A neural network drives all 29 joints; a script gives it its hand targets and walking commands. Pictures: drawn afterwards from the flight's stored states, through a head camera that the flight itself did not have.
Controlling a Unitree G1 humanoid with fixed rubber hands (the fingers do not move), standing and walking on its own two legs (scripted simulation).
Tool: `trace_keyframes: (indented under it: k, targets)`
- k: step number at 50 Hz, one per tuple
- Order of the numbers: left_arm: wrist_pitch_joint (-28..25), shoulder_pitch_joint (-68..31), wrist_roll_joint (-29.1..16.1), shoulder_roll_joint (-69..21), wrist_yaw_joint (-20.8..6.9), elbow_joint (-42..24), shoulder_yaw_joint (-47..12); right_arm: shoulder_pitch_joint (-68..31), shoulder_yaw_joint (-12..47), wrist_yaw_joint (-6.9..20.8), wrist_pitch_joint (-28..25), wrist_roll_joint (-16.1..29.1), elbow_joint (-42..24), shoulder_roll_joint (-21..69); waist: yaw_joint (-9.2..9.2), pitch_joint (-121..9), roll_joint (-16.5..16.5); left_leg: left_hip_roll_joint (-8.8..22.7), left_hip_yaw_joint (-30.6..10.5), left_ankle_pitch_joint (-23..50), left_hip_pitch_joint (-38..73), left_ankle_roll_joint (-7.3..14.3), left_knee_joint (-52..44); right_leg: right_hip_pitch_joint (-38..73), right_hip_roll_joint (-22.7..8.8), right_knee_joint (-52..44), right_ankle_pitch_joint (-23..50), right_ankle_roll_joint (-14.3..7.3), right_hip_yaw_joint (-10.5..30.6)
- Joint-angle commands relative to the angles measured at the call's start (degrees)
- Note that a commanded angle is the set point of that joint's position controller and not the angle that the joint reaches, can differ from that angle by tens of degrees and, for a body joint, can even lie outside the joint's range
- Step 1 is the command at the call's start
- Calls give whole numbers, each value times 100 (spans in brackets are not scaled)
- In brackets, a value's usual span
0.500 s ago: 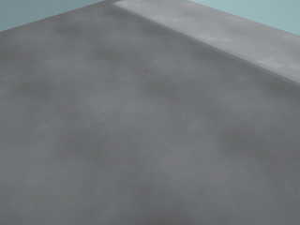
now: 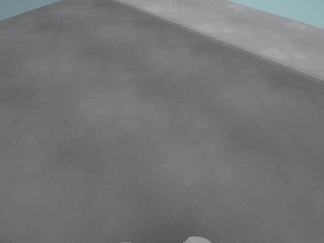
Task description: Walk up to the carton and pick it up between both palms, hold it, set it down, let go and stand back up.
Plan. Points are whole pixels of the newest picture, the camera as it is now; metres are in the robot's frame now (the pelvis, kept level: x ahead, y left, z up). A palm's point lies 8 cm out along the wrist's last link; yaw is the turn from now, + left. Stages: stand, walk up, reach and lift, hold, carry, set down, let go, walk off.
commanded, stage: walk up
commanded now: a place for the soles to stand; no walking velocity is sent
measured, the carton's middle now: out of the picture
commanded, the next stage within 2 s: none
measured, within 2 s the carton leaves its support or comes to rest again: neither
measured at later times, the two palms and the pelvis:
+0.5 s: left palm (120, 213) +0.20 +0.13 -0.13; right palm out of the picture -0.01 -0.37 -0.11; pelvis +0.02 -0.08 -0.01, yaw -29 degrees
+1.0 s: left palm (223, 175) +0.32 -0.17 -0.11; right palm out of the picture -0.15 -0.45 -0.13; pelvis +0.04 -0.24 -0.01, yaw -59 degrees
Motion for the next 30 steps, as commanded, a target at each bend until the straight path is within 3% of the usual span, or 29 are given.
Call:
trace_keyframes:
  k: [1, 2, 4, 6, 7, 8, 9, 10, 11, 12, 14, 15, 17, 19, 20, 21, 22, 23, 24, 26, 28, 30]
  targets:
    - [71, -495, 191, 834, -131, -843, 318, 1, -398, -173, -120, -127, -279, -1418, -277, -109, 711, 2841, -1829, 1114, 507, 2192, -1421, -1520, -1075, 1877, -516, 122, 725]
    - [117, -378, 126, 786, -186, -801, 330, -300, -392, -172, -132, -139, -340, -1405, -118, -19, 696, 2634, -1484, 976, 499, 1999, -1308, -1438, -1196, 1515, -394, 130, 766]
    - [154, -358, 31, 671, -335, -728, 292, -490, -448, -121, -106, -135, -427, -1513, -182, 69, 1061, 2353, -859, 702, 340, 1765, -1207, -1009, -1151, 785, -318, 150, 331]
    - [111, -324, -58, 684, -452, -689, 285, -627, -527, -64, -61, -172, -452, -1664, -182, -45, 1240, 2090, -166, 519, -63, 1575, -887, -220, -904, 171, -268, 67, -221]
    - [66, -137, -119, 701, -489, -650, 290, -808, -557, -23, -37, -194, -482, -1744, -55, -183, 1344, 1946, 171, 441, -334, 1433, -585, 303, -696, -224, -178, -21, -527]
    - [-4, 189, -176, 776, -504, -560, 347, -970, -547, 28, -4, -187, -490, -1745, 189, -378, 1096, 1713, 499, 141, -673, 1232, -83, 993, -425, -846, 364, -133, -828]
    - [-82, 678, -181, 1027, -450, -374, 464, -990, -430, 82, 19, -148, -501, -1471, 516, -537, 210, 1215, 877, -238, -1076, 906, 1009, 1607, -150, -1500, 587, -323, -712]
    - [-152, 747, -174, 1926, -372, -495, 667, -1008, -236, 152, 36, -33, -865, -916, 749, -388, -1923, 101, 1175, -1695, -2239, 372, 2809, 1684, -1172, -2843, 542, -1093, 1763]
    - [-142, 380, -191, 2180, -334, -550, 637, -1169, -175, 142, 46, 154, -1112, -836, 653, -187, -2115, -226, 170, -2543, -2837, 202, 3548, 1454, -1663, -3374, 1073, -1900, 3332]
    - [-116, 196, -193, 2102, -268, -561, 647, -1075, -141, 125, 19, 271, -1104, -971, 555, -279, -1767, -113, -188, -2462, -2797, 189, 3872, 1438, -1658, -3324, 1253, -2090, 3157]
    - [-10, -375, -22, 1866, -199, -808, 563, -591, -140, 129, -111, 355, -939, -1107, 177, -225, -1228, 60, -230, -1744, -2347, 200, 2847, 1100, -1218, -2784, 1355, -1860, 2469]
    - [25, -599, 66, 1758, -217, -970, 514, -333, -151, 139, -172, 326, -832, -1142, 79, -304, -1124, 0, -43, -1325, -1942, 167, 2269, 933, -1065, -2632, 1655, -1707, 2246]
    - [45, -606, 68, 1656, -284, -1098, 487, -75, -124, 152, -225, 279, -878, -1067, 79, -574, -1109, -254, 72, -895, -1251, 138, 1507, 718, -1015, -2483, 2197, -1636, 2354]
    - [68, -801, -17, 1574, -357, -1186, 411, 334, -118, 125, -243, 268, -971, -1021, -181, -760, -835, -341, 18, -10, -86, 214, 542, -44, -876, -2290, 1773, -1328, 2357]
    - [88, -1027, -76, 1494, -399, -1287, 336, 750, -171, 99, -254, 223, -997, -1106, -481, -821, -565, -250, -141, 507, 1103, 338, -57, -1036, -659, -2180, 882, -959, 2192]
    - [98, -925, -129, 1145, -427, -1392, 219, 1103, -250, 51, -263, 84, -1047, -1413, -668, -956, 305, 584, -1251, -171, 2191, 605, -743, -2252, -127, -1511, -558, -465, 1818]
    - [137, -866, -36, 838, -395, -1561, 150, 1044, -406, -31, -232, -70, -1103, -2121, -795, -896, 1529, 2677, -3686, -2446, 1684, 1137, -2101, -2729, 440, 526, -875, 27, 755]
    - [212, -963, 194, 1325, -334, -1486, 303, 610, -333, -133, -216, -161, -1074, -1961, -503, -289, 569, 3099, -3774, -2525, 787, 1257, -2349, -2592, -165, 1408, -442, 183, 959]
    - [241, -681, 259, 1387, -379, -1300, 318, 134, -241, -156, -262, -172, -1124, -1695, -200, 35, 460, 2762, -3022, -1942, 554, 1162, -2175, -2480, -320, 1657, -21, 199, 944]
    - [230, -281, 225, 1408, -518, -1053, 397, -180, -174, -73, -346, -105, -1269, -1362, 7, 179, 735, 2090, -1510, -1059, 253, 1091, -1839, -2065, -627, 1867, 464, 245, 790]
    - [186, -308, 149, 1235, -656, -980, 324, -103, -178, -24, -376, -70, -1217, -1276, -82, 38, 956, 1891, -646, -600, 187, 1166, -1754, -1712, -699, 1875, 562, 282, 513]
    - [183, -748, 67, 1041, -734, -1058, 239, 190, -250, -9, -381, -98, -1151, -1397, -281, 230, 972, 1983, -220, -460, 323, 1303, -1782, -1712, -842, 1339, 499, 306, 314]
